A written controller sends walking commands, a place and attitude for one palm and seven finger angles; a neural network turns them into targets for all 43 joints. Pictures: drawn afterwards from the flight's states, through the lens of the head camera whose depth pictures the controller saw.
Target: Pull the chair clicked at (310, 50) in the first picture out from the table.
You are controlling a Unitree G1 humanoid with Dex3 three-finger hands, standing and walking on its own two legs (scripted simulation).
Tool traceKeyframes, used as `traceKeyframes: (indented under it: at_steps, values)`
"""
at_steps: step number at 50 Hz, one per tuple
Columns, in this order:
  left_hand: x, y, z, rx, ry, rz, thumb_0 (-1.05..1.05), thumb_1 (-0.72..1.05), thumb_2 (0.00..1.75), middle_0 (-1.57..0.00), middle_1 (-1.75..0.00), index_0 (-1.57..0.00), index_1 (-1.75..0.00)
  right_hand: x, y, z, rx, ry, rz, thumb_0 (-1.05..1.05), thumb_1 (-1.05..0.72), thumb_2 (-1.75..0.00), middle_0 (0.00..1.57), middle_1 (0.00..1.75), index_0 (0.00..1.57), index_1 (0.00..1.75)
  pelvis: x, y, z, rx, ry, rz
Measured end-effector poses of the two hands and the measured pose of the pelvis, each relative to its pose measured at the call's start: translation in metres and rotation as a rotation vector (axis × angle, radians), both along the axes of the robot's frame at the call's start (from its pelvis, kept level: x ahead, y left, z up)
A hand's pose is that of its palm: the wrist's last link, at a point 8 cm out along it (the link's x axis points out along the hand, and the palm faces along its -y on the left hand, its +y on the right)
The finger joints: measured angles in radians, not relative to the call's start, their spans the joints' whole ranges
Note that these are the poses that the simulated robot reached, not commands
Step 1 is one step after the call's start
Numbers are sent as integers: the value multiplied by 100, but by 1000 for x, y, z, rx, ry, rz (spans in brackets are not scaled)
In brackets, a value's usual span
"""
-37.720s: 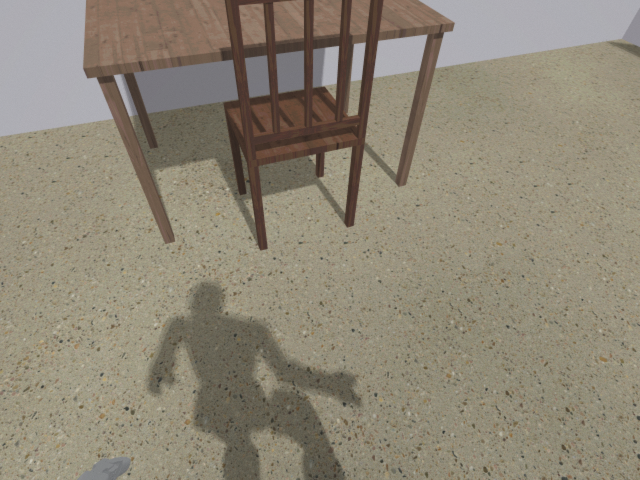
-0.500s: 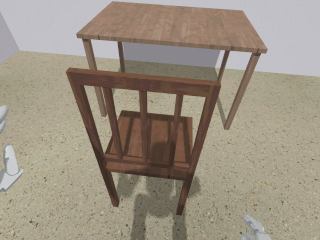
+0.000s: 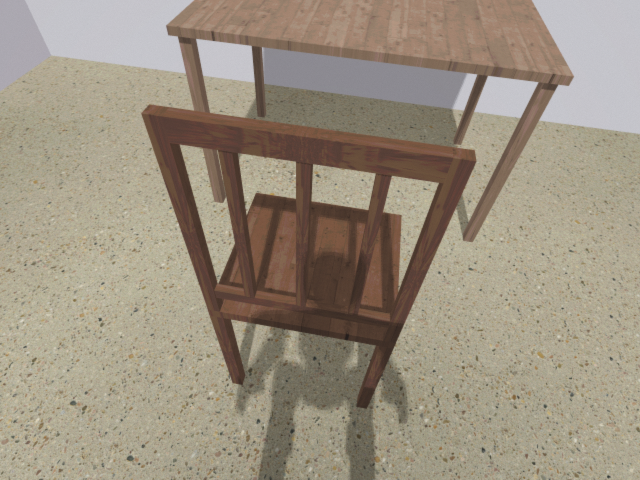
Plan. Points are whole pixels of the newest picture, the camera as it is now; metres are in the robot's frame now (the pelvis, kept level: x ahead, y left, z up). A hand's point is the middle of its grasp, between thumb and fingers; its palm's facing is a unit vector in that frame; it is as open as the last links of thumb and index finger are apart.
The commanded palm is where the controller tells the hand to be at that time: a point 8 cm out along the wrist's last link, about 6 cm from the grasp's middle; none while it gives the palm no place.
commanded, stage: let the arm hang, fingers relaxed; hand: left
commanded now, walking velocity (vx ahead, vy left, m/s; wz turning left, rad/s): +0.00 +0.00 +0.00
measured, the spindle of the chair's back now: (302, 245) +0.49 +0.06 -0.04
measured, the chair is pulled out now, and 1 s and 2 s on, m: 0.60 0.60 0.60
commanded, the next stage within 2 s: look to check the result in 0.68 s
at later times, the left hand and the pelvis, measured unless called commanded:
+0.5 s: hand out of the picture +0.01 +0.16 -0.17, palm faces +0.00 -0.98 -0.19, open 7.3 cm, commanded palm none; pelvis +0.01 -0.01 +0.00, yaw -1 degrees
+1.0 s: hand out of the picture +0.00 +0.15 -0.17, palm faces +0.02 -0.98 -0.18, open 7.4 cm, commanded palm none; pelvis +0.00 -0.02 +0.00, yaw +0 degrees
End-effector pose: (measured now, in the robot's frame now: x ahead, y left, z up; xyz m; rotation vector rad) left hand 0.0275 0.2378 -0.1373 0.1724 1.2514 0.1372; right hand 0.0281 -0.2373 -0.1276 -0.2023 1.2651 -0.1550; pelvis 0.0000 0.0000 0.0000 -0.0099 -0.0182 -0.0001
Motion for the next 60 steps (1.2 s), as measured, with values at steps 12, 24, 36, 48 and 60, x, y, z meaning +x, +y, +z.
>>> traceKeyframes:
  at_steps: [12,24,36,48,60]
  values:
    - [-41,9,10,64,152,28,0,92,90,-20,-29,-20,-30,-59,13,-17,80,159,-50,0,-91,-89,20,30,20,30,4,-5,2,13,9,-4]
    - [-21,-33,-1,-11,112,14,1,92,90,-20,-29,-21,-30,-63,25,-19,116,160,-76,0,-91,-89,20,30,20,30,5,-13,2,18,1,-10]
    - [-25,-36,-1,-15,112,28,1,92,90,-20,-29,-20,-30,-59,19,-19,106,150,-77,0,-91,-89,20,30,20,30,2,-17,2,15,-1,-9]
    - [-31,-39,-4,-30,129,36,1,91,90,-20,-29,-20,-30,-67,17,-16,89,172,-81,0,-91,-89,20,30,20,30,1,-17,2,13,1,-6]
    - [-31,-36,-4,-27,128,40,0,91,90,-20,-29,-20,-30,-66,24,-16,101,173,-77,0,-91,-89,20,30,20,30,0,-15,2,14,4,-2]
